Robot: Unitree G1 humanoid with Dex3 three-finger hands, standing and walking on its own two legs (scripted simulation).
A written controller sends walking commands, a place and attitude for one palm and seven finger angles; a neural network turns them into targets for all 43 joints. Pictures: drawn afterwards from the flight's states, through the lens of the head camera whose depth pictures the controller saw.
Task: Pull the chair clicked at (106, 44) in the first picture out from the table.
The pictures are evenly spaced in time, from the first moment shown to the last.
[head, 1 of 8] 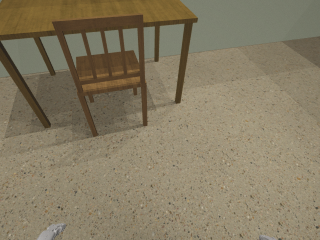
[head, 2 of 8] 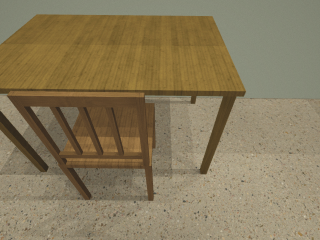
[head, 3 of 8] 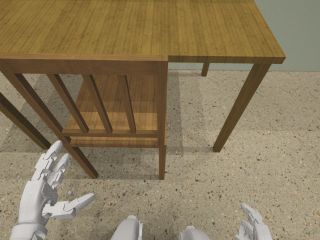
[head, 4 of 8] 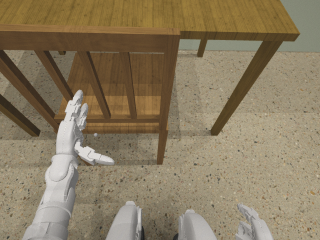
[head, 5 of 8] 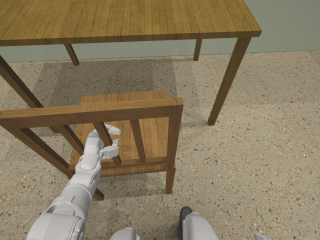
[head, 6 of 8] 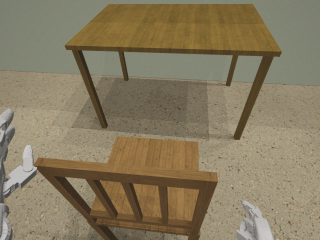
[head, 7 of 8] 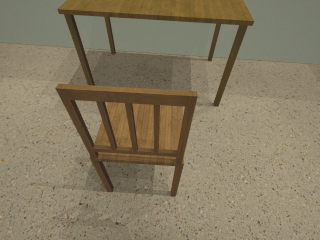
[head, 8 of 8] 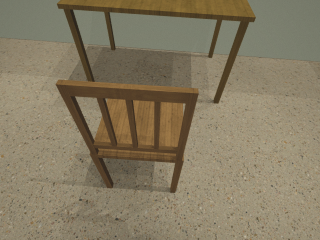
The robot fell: no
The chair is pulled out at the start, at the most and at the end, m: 0.00 0.65 0.65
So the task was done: yes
